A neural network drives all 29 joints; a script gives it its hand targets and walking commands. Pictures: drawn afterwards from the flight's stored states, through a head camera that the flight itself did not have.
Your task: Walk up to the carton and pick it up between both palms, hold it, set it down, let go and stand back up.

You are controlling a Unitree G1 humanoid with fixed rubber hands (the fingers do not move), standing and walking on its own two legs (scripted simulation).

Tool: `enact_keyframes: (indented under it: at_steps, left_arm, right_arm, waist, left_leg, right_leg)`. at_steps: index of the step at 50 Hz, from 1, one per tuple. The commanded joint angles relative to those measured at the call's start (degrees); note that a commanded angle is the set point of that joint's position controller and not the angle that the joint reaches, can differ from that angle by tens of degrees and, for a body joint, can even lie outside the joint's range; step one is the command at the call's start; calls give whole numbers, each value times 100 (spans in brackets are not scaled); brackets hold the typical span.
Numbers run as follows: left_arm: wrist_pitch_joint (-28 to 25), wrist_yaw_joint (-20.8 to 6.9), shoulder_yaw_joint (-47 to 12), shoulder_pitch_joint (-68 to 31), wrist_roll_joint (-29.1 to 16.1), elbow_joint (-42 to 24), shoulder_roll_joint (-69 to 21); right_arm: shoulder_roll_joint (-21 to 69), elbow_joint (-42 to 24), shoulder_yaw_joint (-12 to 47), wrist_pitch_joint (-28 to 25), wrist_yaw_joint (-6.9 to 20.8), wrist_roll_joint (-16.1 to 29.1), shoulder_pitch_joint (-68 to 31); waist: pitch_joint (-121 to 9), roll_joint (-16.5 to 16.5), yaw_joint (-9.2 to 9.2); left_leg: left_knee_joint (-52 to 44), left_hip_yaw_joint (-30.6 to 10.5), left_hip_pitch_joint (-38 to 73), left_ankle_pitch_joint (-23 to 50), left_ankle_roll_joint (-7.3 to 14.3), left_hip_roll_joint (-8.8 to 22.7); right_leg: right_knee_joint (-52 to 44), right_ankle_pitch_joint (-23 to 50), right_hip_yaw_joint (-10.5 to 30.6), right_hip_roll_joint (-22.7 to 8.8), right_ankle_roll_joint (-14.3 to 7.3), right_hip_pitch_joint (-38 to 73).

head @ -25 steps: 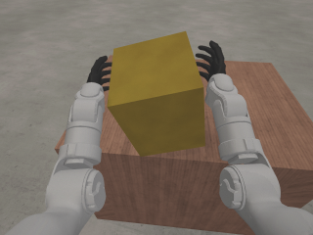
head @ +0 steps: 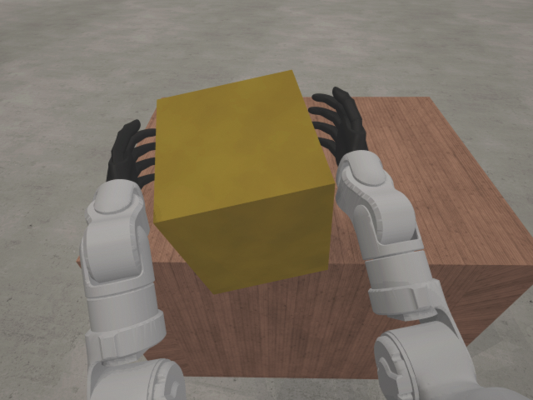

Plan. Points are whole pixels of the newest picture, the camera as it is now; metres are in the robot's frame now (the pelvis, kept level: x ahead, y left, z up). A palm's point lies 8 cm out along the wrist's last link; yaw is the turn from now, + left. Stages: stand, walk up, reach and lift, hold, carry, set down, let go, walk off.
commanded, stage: set down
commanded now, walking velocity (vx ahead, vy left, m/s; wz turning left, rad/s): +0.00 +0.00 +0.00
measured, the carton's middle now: (249, 191) +0.39 +0.04 +0.13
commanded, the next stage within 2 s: none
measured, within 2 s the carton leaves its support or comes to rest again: neither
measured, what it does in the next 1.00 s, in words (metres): shifts its weight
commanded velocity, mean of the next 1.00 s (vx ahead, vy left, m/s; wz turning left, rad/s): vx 0.00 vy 0.00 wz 0.00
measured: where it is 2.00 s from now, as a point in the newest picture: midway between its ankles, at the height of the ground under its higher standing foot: outside the picture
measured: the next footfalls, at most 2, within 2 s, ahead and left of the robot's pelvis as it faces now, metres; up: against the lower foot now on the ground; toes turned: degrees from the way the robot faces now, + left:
none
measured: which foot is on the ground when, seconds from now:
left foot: down 0.00-1.00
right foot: down 0.00-1.00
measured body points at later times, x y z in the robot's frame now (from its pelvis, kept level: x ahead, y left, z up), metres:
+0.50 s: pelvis -0.09 -0.01 -0.01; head -0.12 -0.01 +0.44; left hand +0.31 +0.17 +0.20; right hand +0.33 -0.12 +0.21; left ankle -0.02 +0.10 -0.77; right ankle -0.05 -0.11 -0.77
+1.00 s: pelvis -0.09 +0.02 -0.02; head -0.12 +0.04 +0.43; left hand +0.34 +0.19 +0.21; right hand +0.35 -0.11 +0.22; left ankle -0.02 +0.10 -0.77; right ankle -0.05 -0.11 -0.77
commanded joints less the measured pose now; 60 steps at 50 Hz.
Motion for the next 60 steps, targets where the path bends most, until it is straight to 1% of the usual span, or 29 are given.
enact_keyframes:
  at_steps: [1, 2, 3, 4, 5, 7, 8, 9, 11, 12, 14, 15, 17, 19, 20, 24, 28, 30, 34, 36, 38, 39, 42, 44, 48, 53, 54, 55, 60]
  left_arm:
    - [-446, -792, -2200, -3738, -914, -457, -2089]
    - [-356, -760, -2795, -3261, -1304, -1000, -2591]
    - [-156, -770, -3309, -3709, -2001, -1992, -2859]
    - [-60, -852, -2839, -2795, -1536, -1562, -2677]
    - [-311, -998, -2162, -4111, -841, -1050, -1519]
    - [-518, -936, -1952, -3533, -571, -656, -1281]
    - [-566, -871, -1817, -3742, -544, -152, -1227]
    - [-638, -821, -1581, -3849, -522, 195, -1220]
    - [-573, -763, -1917, -3843, -836, -266, -1818]
    - [-547, -896, -1736, -4346, -960, -136, -1665]
    - [-932, -1098, -771, -4490, -343, 572, -997]
    - [-1090, -1048, -503, -4056, -160, 1007, -946]
    - [-1392, -963, -210, -4686, -36, 1735, -815]
    - [-1683, -830, -178, -5034, -1, 2304, -935]
    - [-1840, -763, -202, -5233, 14, 2504, -868]
    - [-2291, -502, -573, -5441, -262, 2928, -1326]
    - [-2544, -526, -391, -6051, -256, 3930, -1265]
    - [-2611, -511, -623, -6468, -393, 3945, -1464]
    - [-2462, -406, -610, -5908, -376, 4331, -1754]
    - [-2476, -360, -447, -6349, -323, 4416, -1552]
    - [-2449, -278, -293, -6325, -218, 4717, -1527]
    - [-2432, -228, -412, -6089, -311, 4305, -1677]
    - [-2432, -226, -60, -6001, -56, 4832, -1467]
    - [-2579, -225, -26, -6262, -90, 4690, -1303]
    - [-2772, -173, -376, -6572, -324, 4605, -1440]
    - [-2894, -47, -503, -6511, -385, 4374, -1625]
    - [-2904, -70, -260, -6373, -258, 4906, -1358]
    - [-2956, -43, -417, -6229, -304, 4500, -1556]
    - [-3274, -36, -638, -6534, -524, 4325, -1591]
  right_arm:
    - [2362, -658, 1312, -205, 495, 276, -3251]
    - [3085, -1412, 2254, -194, 282, 853, -2973]
    - [4067, -2762, 3165, -299, -12, 1275, -3555]
    - [3838, -2137, 2660, -231, -79, 1044, -2677]
    - [2909, -1283, 1936, -183, 24, 577, -3833]
    - [1906, -919, 1585, -234, 227, 483, -3264]
    - [1467, -510, 1011, -263, 387, 167, -3296]
    - [1496, -65, 639, -289, 505, -81, -3266]
    - [2300, -625, 1377, -279, 441, 291, -3356]
    - [2711, -989, 1572, -290, 268, 248, -3859]
    - [2458, -261, 1064, -319, 318, -223, -4097]
    - [2428, -28, 1126, -404, 397, -232, -3753]
    - [1948, 677, 169, -597, 630, -773, -4221]
    - [2048, 1109, -238, -764, 915, -1182, -4459]
    - [1992, 1381, -607, -881, 1014, -1400, -4494]
    - [2079, 1877, -918, -1184, 1254, -1589, -4741]
    - [2175, 2344, -1686, -1244, 1610, -2253, -5215]
    - [2257, 2208, -1862, -1270, 1762, -2319, -5702]
    - [2054, 2405, -1837, -1128, 1922, -2232, -5434]
    - [1812, 2381, -1982, -1130, 2115, -2269, -5923]
    - [1890, 2753, -1970, -1144, 2283, -2303, -5872]
    - [2066, 2468, -1664, -1181, 2287, -2074, -5778]
    - [1866, 3091, -2063, -1144, 2362, -2289, -5596]
    - [1774, 3013, -2156, -1292, 2427, -2401, -5726]
    - [1872, 3059, -2324, -1418, 2455, -2538, -5839]
    - [1902, 2852, -2117, -1541, 2406, -2441, -5986]
    - [1944, 3215, -2231, -1503, 2400, -2608, -5780]
    - [2063, 3071, -2008, -1553, 2380, -2452, -5613]
    - [2339, 2756, -1905, -1692, 2185, -2544, -5789]
  waist:
    - [-1327, -550, -171]
    - [-2652, -216, -91]
    - [-1886, -401, -28]
    - [-2267, -305, -101]
    - [-3037, 130, -4]
    - [-1959, 674, 216]
    - [-1470, 741, 150]
    - [-1250, 407, 143]
    - [-2226, 91, 107]
    - [-2118, -347, 19]
    - [-2366, -549, 297]
    - [-2133, -475, 622]
    - [-1581, -185, 518]
    - [-1907, -438, 506]
    - [-2042, -497, 328]
    - [-2999, 195, 148]
    - [-2961, -468, -152]
    - [-3317, -143, -255]
    - [-3246, 473, -219]
    - [-2874, 380, -125]
    - [-2760, 35, -63]
    - [-3335, 58, 28]
    - [-2759, 378, -9]
    - [-2924, 284, 50]
    - [-3326, 186, -318]
    - [-3532, 519, -159]
    - [-3083, 214, -125]
    - [-3435, 160, -221]
    - [-4179, 230, -201]
  left_leg:
    - [162, 340, 177, 760, 332, 134]
    - [504, 202, 745, 3464, 245, 145]
    - [1546, 124, 572, 5949, 454, 297]
    - [836, 289, 1461, 5985, 465, 515]
    - [205, 460, 1668, 3838, 258, 321]
    - [-98, 426, 1159, 366, 150, 247]
    - [-204, 504, 579, -900, 205, 237]
    - [-121, 515, 242, -1061, 258, 219]
    - [255, 447, 671, 2204, 185, 228]
    - [751, 483, 179, 2649, 411, 117]
    - [-183, 506, -112, 457, 666, 96]
    - [-262, 537, -187, 145, 759, 78]
    - [-326, 578, -512, -576, 694, 146]
    - [43, 571, -439, -857, 749, 77]
    - [209, 549, -258, -948, 737, 36]
    - [413, 311, -283, -632, 554, 191]
    - [927, 337, -546, -976, 643, -56]
    - [970, 192, -867, -1111, 582, 42]
    - [875, 97, -1004, -884, 502, 149]
    - [748, -87, -1345, -1850, 584, 238]
    - [892, -5, -1049, -1538, 619, 227]
    - [964, 18, -658, -736, 545, 280]
    - [711, -50, -1153, -1231, 475, 333]
    - [627, -3, -1047, -1190, 546, 349]
    - [692, 7, -986, -894, 493, 314]
    - [532, -110, -743, -418, 468, 380]
    - [615, -5, -954, -733, 519, 308]
    - [646, -15, -562, -275, 495, 303]
    - [538, 24, -442, 636, 467, 305]
  right_leg:
    - [692, 362, -22, 39, 196, -300]
    - [922, 3153, 88, 30, 201, 881]
    - [1683, 4972, 32, -112, 427, 348]
    - [839, 3767, -17, -71, 418, 375]
    - [226, 1935, 153, 13, 371, 446]
    - [250, -313, 24, 13, 173, 113]
    - [410, -1195, -113, 77, 175, -245]
    - [620, -1334, -248, 97, 174, -677]
    - [633, 1573, -91, 157, 156, -65]
    - [1068, 2704, -133, 12, 402, 238]
    - [857, 1057, 31, -116, 540, 760]
    - [868, 554, 23, -165, 505, 660]
    - [713, -1009, -110, -39, 392, -207]
    - [726, -1784, -224, -19, 293, -1051]
    - [706, -1920, -200, -55, 291, -1431]
    - [924, -1113, -378, 162, 101, -1229]
    - [910, -1877, -411, 61, 123, -2218]
    - [1164, -1663, -530, 127, 79, -2313]
    - [1255, -666, -639, 310, -8, -1420]
    - [1420, -1291, -767, 435, 71, -1669]
    - [1359, -1150, -713, 340, -9, -1987]
    - [1358, -402, -713, 328, -20, -1851]
    - [1252, -808, -619, 318, -9, -1603]
    - [1139, -861, -647, 333, 31, -1573]
    - [971, -783, -689, 271, -32, -1881]
    - [772, -411, -670, 261, -101, -1593]
    - [775, -720, -672, 239, -68, -1758]
    - [758, -348, -643, 220, -75, -1667]
    - [473, 276, -563, 122, -60, -1217]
